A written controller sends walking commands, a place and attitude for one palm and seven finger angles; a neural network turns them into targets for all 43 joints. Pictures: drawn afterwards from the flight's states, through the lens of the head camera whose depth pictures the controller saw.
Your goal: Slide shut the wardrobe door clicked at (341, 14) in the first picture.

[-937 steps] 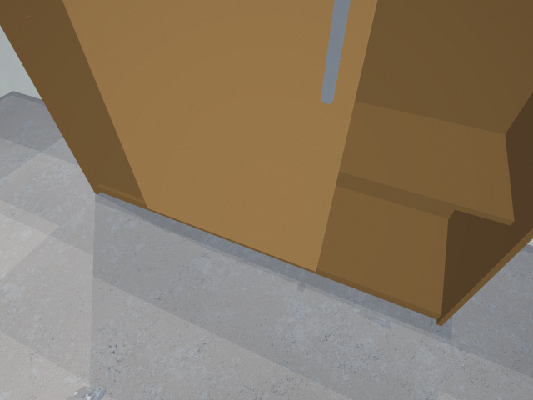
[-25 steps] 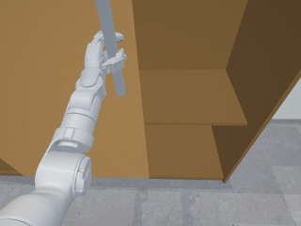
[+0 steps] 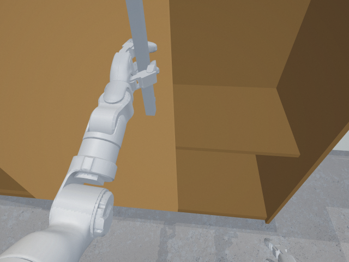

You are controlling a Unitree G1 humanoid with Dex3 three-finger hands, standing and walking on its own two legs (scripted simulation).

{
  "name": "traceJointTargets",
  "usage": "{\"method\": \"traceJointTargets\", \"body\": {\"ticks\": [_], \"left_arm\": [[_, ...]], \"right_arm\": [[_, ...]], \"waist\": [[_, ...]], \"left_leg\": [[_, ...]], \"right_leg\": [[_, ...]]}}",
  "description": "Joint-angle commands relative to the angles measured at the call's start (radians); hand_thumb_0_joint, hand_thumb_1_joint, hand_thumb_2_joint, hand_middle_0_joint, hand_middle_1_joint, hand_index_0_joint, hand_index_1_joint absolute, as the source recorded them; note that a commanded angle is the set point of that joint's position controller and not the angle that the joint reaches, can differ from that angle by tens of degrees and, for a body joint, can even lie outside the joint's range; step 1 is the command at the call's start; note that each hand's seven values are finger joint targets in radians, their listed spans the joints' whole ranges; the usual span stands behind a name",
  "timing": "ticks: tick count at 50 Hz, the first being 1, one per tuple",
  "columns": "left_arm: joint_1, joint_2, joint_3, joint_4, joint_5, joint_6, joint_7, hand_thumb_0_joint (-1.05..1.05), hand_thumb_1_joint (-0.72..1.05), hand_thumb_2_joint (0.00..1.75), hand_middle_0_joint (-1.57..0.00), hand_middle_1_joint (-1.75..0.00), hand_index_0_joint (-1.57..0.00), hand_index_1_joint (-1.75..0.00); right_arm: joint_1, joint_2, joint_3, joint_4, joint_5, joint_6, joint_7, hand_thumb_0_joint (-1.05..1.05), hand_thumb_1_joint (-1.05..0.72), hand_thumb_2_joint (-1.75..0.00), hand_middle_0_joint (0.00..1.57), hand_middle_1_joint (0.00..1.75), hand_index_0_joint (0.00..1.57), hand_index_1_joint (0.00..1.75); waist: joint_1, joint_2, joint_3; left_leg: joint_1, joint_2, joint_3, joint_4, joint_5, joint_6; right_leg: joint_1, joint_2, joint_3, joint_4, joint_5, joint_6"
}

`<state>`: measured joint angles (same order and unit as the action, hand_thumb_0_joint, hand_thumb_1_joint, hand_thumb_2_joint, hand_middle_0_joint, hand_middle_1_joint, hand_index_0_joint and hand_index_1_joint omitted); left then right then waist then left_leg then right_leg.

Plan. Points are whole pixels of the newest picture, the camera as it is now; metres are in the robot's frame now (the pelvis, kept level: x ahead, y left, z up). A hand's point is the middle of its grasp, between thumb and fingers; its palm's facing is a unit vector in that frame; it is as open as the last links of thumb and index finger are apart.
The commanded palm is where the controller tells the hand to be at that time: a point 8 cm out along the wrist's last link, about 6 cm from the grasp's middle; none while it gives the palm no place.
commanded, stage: tug the door sideways, standing still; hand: left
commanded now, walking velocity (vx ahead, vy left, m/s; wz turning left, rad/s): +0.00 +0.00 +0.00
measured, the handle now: (144, 54) +0.50 +0.09 +0.25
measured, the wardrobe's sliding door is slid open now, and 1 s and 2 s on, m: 0.50 0.47 0.35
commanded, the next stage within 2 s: step sideways, sliding the door along in 0.62 s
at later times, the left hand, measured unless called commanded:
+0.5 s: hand (157, 75) +0.44 +0.06 +0.23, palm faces +0.02 -1.00 -0.06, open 6.1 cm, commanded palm +0.42 +0.05 +0.22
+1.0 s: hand (164, 77) +0.45 +0.04 +0.22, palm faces -0.04 -0.99 -0.14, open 6.4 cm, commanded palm +0.43 +0.07 +0.22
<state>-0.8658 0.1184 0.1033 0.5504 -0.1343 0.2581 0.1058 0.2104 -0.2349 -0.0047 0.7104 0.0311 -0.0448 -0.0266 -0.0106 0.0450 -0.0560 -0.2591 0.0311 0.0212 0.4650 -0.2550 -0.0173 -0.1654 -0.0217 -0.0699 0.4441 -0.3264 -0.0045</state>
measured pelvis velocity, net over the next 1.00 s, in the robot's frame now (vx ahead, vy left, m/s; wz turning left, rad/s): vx -0.04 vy -0.02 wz -0.05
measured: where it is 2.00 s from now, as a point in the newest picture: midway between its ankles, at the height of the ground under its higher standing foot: outside the picture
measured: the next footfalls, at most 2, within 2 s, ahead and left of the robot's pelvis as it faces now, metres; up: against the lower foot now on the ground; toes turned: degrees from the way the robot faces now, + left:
right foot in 1.48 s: +0.13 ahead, -0.30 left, +0.00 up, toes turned +2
left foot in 1.66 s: +0.09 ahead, -0.07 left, +0.00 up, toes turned +17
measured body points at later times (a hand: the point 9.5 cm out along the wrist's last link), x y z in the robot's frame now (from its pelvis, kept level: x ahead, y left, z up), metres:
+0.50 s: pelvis -0.02 +0.01 +0.00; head +0.00 -0.01 +0.45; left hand +0.43 +0.11 +0.23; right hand +0.07 -0.23 -0.14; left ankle -0.01 +0.13 -0.74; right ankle -0.06 -0.11 -0.74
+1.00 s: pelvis -0.04 -0.02 -0.02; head +0.02 -0.05 +0.43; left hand +0.44 +0.09 +0.23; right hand +0.07 -0.26 -0.15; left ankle -0.01 +0.13 -0.74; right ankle -0.06 -0.11 -0.74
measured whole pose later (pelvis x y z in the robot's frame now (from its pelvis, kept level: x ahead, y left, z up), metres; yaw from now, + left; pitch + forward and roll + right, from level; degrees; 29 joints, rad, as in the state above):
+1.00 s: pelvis -0.04 -0.02 -0.02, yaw -3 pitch +0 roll +0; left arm -0.97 0.25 0.09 0.67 -0.11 -0.07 0.07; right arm 0.23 -0.21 -0.01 0.68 0.03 -0.06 -0.04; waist -0.03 0.07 0.12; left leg -0.34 0.08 0.05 0.65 -0.31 -0.04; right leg -0.28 0.02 -0.02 0.67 -0.39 -0.03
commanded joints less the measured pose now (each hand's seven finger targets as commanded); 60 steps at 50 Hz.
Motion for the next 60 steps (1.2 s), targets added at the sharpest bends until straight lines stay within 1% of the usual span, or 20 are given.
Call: {"method": "traceJointTargets", "body": {"ticks": [1, 12, 35, 36, 37, 38, 39, 40, 45, 48, 50, 51, 52, 53, 54, 55, 57, 58, 59, 60], "left_arm": [[-0.614, -0.047, -0.126, -0.22, -0.002, -0.095, -0.037, 0.0, 0.9, 0.9, -0.45, -1.4, -0.45, -1.4], [-0.726, -0.177, -0.237, -0.152, -0.013, -0.171, -0.032, 0.0, 0.9, 0.9, -0.45, -1.4, -0.45, -1.4], [-0.828, -0.212, -0.242, -0.037, -0.017, -0.254, 0.007, 0.0, 0.9, 0.9, -0.45, -1.4, -0.45, -1.4], [-0.853, -0.202, -0.235, -0.041, -0.015, -0.256, 0.011, 0.0, 0.9, 0.9, -0.45, -1.4, -0.45, -1.4], [-0.839, 0.381, 0.067, -0.13, 0.071, -0.344, 0.011, 0.0, 0.9, 0.9, -0.45, -1.4, -0.45, -1.4], [-0.835, 0.354, 0.034, -0.091, 0.083, -0.381, 0.0, 0.0, 0.9, 0.9, -0.45, -1.4, -0.45, -1.4], [-0.781, 0.227, -0.037, -0.088, 0.075, -0.398, -0.024, 0.0, 0.9, 0.9, -0.45, -1.4, -0.45, -1.4], [-0.739, 0.189, -0.055, -0.091, 0.065, -0.409, -0.04, 0.0, 0.9, 0.9, -0.45, -1.4, -0.45, -1.4], [-0.717, 0.195, -0.063, -0.147, 0.041, -0.433, -0.062, 0.0, 0.9, 0.9, -0.45, -1.4, -0.45, -1.4], [-0.72, 0.253, -0.035, -0.178, 0.04, -0.433, -0.056, 0.0, 0.9, 0.9, -0.45, -1.4, -0.45, -1.4], [-0.711, 0.226, -0.045, -0.189, 0.043, -0.432, -0.063, 0.0, 0.9, 0.9, -0.45, -1.4, -0.45, -1.4], [-0.736, 0.202, -0.068, -0.213, 0.047, -0.434, -0.068, 0.0, 0.9, 0.9, -0.45, -1.4, -0.45, -1.4], [-0.727, 0.215, -0.052, -0.202, 0.053, -0.428, -0.066, 0.0, 0.9, 0.9, -0.45, -1.4, -0.45, -1.4], [-0.715, 0.207, -0.065, -0.193, 0.05, -0.423, -0.063, 0.0, 0.9, 0.9, -0.45, -1.4, -0.45, -1.4], [-0.697, 0.208, -0.045, -0.173, 0.055, -0.432, -0.063, 0.0, 0.9, 0.9, -0.45, -1.4, -0.45, -1.4], [-0.713, 0.109, -0.124, -0.236, 0.059, -0.45, -0.067, 0.0, 0.9, 0.9, -0.45, -1.4, -0.45, -1.4], [-0.707, 0.048, -0.167, -0.306, 0.061, -0.47, -0.06, 0.0, 0.9, 0.9, -0.45, -1.4, -0.45, -1.4], [-0.736, 0.033, -0.193, -0.359, 0.056, -0.476, -0.055, 0.0, 0.9, 0.9, -0.45, -1.4, -0.45, -1.4], [-0.753, 0.031, -0.205, -0.4, 0.046, -0.482, -0.054, 0.0, 0.9, 0.9, -0.45, -1.4, -0.45, -1.4], [-0.779, -0.024, -0.252, -0.446, 0.018, -0.485, -0.065, 0.0, 0.9, 0.9, -0.45, -1.4, -0.45, -1.4]], "right_arm": [[0.0, -0.101, -0.038, -0.103, 0.005, -0.038, 0.003, 0.0, -0.9, -0.9, 0.2, 0.3, 0.2, 0.3], [0.029, -0.099, -0.043, -0.072, 0.005, -0.094, 0.021, 0.0, -0.9, -0.9, 0.2, 0.3, 0.2, 0.3], [0.077, -0.105, -0.048, -0.018, 0.002, -0.174, 0.047, 0.0, -0.9, -0.9, 0.2, 0.3, 0.2, 0.3], [0.081, -0.107, -0.048, -0.015, 0.001, -0.174, 0.046, 0.0, -0.9, -0.9, 0.2, 0.3, 0.2, 0.3], [0.075, -0.163, -0.058, -0.056, -0.004, -0.145, 0.016, 0.0, -0.9, -0.9, 0.2, 0.3, 0.2, 0.3], [0.057, -0.147, -0.049, -0.05, -0.004, -0.126, 0.005, 0.0, -0.9, -0.9, 0.2, 0.3, 0.2, 0.3], [0.033, -0.135, -0.047, -0.068, -0.003, -0.118, 0.002, 0.0, -0.9, -0.9, 0.2, 0.3, 0.2, 0.3], [0.026, -0.129, -0.051, -0.089, 0.0, -0.111, -0.003, 0.0, -0.9, -0.9, 0.2, 0.3, 0.2, 0.3], [0.007, -0.123, -0.054, -0.14, 0.002, -0.059, -0.024, 0.0, -0.9, -0.9, 0.2, 0.3, 0.2, 0.3], [0.0, -0.128, -0.052, -0.151, 0.007, -0.03, -0.024, 0.0, -0.9, -0.9, 0.2, 0.3, 0.2, 0.3], [-0.02, -0.117, -0.048, -0.159, 0.014, -0.02, -0.021, 0.0, -0.9, -0.9, 0.2, 0.3, 0.2, 0.3], [-0.019, -0.109, -0.047, -0.167, 0.022, -0.018, -0.019, 0.0, -0.9, -0.9, 0.2, 0.3, 0.2, 0.3], [-0.033, -0.098, -0.05, -0.165, 0.023, -0.013, -0.021, 0.0, -0.9, -0.9, 0.2, 0.3, 0.2, 0.3], [-0.077, -0.084, -0.048, -0.159, 0.03, -0.013, -0.026, 0.0, -0.9, -0.9, 0.2, 0.3, 0.2, 0.3], [-0.104, -0.077, -0.048, -0.146, 0.027, -0.02, -0.03, 0.0, -0.9, -0.9, 0.2, 0.3, 0.2, 0.3], [-0.106, -0.056, -0.036, -0.142, 0.019, -0.027, -0.034, 0.0, -0.9, -0.9, 0.2, 0.3, 0.2, 0.3], [-0.098, -0.046, -0.027, -0.139, 0.007, -0.03, -0.032, 0.0, -0.9, -0.9, 0.2, 0.3, 0.2, 0.3], [-0.087, -0.051, -0.034, -0.14, 0.009, -0.027, -0.035, 0.0, -0.9, -0.9, 0.2, 0.3, 0.2, 0.3], [-0.056, -0.075, -0.056, -0.14, 0.012, -0.028, -0.026, 0.0, -0.9, -0.9, 0.2, 0.3, 0.2, 0.3], [-0.064, -0.125, -0.084, -0.157, 0.012, -0.025, -0.001, 0.0, -0.9, -0.9, 0.2, 0.3, 0.2, 0.3]], "waist": [[-0.084, -0.044, -0.363], [-0.113, -0.037, -0.361], [-0.125, -0.048, -0.358], [-0.128, -0.047, -0.363], [-0.028, -0.06, -0.313], [-0.05, -0.053, -0.275], [-0.051, -0.07, -0.27], [-0.051, -0.061, -0.282], [-0.058, 0.093, -0.279], [-0.048, 0.109, -0.249], [-0.038, 0.019, -0.242], [-0.04, -0.104, -0.249], [-0.033, -0.295, -0.244], [-0.009, -0.377, -0.21], [0.015, -0.329, -0.151], [0.008, -0.227, -0.149], [-0.014, -0.144, -0.194], [-0.043, -0.111, -0.232], [-0.077, -0.059, -0.304], [-0.088, 0.191, -0.346]], "left_leg": [[0.329, -0.035, -0.006, 0.058, 0.543, 0.06], [0.338, -0.028, -0.04, 0.058, 0.433, 0.05], [0.313, -0.024, -0.053, 0.062, 0.363, 0.037], [0.313, -0.024, -0.056, 0.06, 0.353, 0.036], [0.212, 0.045, -0.027, 0.069, 0.316, 0.081], [0.17, 0.041, -0.029, 0.047, 0.251, 0.077], [0.187, 0.054, -0.036, 0.048, 0.245, 0.081], [0.223, 0.078, -0.052, 0.056, 0.263, 0.089], [0.355, 0.251, -0.263, 0.039, 0.325, 0.18], [0.333, 0.269, -0.273, 0.086, 0.399, 0.187], [0.219, 0.202, -0.111, 0.178, 0.389, 0.134], [0.142, 0.116, -0.011, 0.29, 0.344, 0.085], [0.017, 0.039, 0.061, 0.411, 0.27, 0.051], [-0.166, 0.004, 0.045, 0.51, -0.047, 0.036], [-0.254, -0.003, 0.019, 0.561, -0.221, 0.044], [-0.274, 0.002, 0.0, 0.526, -0.24, 0.049], [-0.092, 0.004, 0.041, 0.263, -0.099, 0.051], [0.104, 0.015, 0.048, 0.084, 0.073, 0.061], [0.453, 0.083, -0.012, -0.039, 0.382, 0.109], [0.739, 0.36, -0.366, 0.014, 0.873, 0.237]], "right_leg": [[-0.049, 0.048, 0.013, 0.006, 0.628, -0.01], [-0.135, 0.058, 0.003, 0.01, 0.498, -0.013], [-0.2, 0.06, 0.004, 0.026, 0.417, -0.011], [-0.201, 0.06, 0.003, 0.026, 0.409, -0.01], [-0.139, -0.006, 0.061, -0.006, 0.294, 0.022], [-0.094, -0.015, 0.056, -0.007, 0.259, 0.012], [-0.114, 0.002, 0.044, 0.017, 0.248, 0.017], [-0.125, 0.011, 0.036, 0.046, 0.232, 0.019], [-0.278, 0.051, 0.036, 0.247, -0.081, 0.003], [-0.238, 0.047, 0.05, 0.175, -0.132, -0.017], [-0.061, 0.037, 0.051, 0.007, 0.025, -0.024], [0.036, -0.003, 0.088, -0.089, 0.194, -0.044], [0.144, -0.081, 0.171, -0.106, 0.417, -0.085], [0.269, -0.17, 0.258, -0.067, 0.674, -0.15], [0.287, -0.203, 0.307, -0.02, 0.76, -0.176], [0.325, -0.218, 0.288, 0.025, 0.801, -0.193], [0.271, -0.152, 0.148, 0.11, 0.824, -0.157], [0.181, -0.119, 0.07, 0.235, 0.825, -0.113], [-0.091, -0.067, 0.025, 0.443, 0.707, -0.052], [-0.471, 0.043, 0.057, 0.706, 0.069, -0.001]]}}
